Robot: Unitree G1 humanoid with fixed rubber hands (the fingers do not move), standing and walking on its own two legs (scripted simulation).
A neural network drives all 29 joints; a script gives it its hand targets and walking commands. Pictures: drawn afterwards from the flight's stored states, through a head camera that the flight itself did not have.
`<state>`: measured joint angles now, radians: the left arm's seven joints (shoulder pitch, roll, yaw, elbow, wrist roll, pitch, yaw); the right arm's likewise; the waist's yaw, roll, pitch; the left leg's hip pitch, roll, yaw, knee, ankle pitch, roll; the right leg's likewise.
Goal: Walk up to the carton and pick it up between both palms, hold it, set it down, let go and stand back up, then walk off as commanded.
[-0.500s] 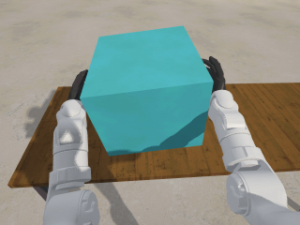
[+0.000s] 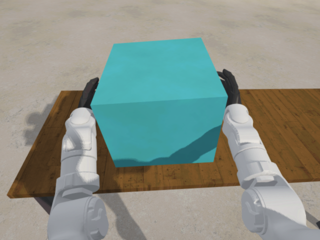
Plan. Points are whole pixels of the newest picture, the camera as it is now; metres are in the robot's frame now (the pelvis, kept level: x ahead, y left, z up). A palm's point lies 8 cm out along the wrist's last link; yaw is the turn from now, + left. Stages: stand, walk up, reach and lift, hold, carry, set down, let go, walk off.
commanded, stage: set down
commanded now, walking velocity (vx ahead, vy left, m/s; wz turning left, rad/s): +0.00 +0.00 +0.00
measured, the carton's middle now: (160, 99) +0.46 +0.01 +0.14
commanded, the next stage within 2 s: none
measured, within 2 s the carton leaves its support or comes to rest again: neither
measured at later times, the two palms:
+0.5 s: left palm (94, 110) +0.42 +0.19 +0.14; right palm (225, 103) +0.42 -0.16 +0.16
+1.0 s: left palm (95, 115) +0.42 +0.19 +0.12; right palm (221, 107) +0.43 -0.16 +0.14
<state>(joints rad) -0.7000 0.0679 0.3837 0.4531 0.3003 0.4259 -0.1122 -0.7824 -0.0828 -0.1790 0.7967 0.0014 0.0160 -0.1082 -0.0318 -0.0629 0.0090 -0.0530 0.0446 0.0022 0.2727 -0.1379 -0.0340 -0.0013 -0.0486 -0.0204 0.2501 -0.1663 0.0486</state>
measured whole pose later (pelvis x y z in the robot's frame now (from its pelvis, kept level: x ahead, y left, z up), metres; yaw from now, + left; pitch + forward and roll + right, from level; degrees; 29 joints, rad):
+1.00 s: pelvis +0.02 +0.00 +0.00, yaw +0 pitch -2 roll +0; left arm -0.73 0.06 0.43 0.67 0.28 0.22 -0.08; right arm -0.78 -0.06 -0.28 0.87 -0.10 -0.06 -0.08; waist 0.00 -0.05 0.06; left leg -0.06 0.05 0.01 0.27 -0.17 -0.04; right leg 0.00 -0.05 -0.02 0.24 -0.19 0.05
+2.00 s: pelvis +0.03 +0.00 +0.00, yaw +0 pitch +3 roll +0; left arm -0.78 0.06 0.48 0.83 0.27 0.01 -0.06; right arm -0.79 -0.02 -0.41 0.87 -0.25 -0.12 -0.05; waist 0.01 -0.04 0.06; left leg -0.17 0.05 0.01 0.29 -0.17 -0.04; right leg -0.11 -0.05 -0.02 0.25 -0.19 0.05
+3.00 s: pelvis +0.03 +0.00 +0.00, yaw +0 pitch +4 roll +0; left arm -0.79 0.03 0.57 0.86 0.33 -0.08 -0.09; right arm -0.78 0.01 -0.50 0.87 -0.35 -0.12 -0.02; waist 0.01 -0.04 0.06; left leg -0.19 0.05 0.01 0.30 -0.17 -0.04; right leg -0.14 -0.05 -0.02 0.26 -0.19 0.05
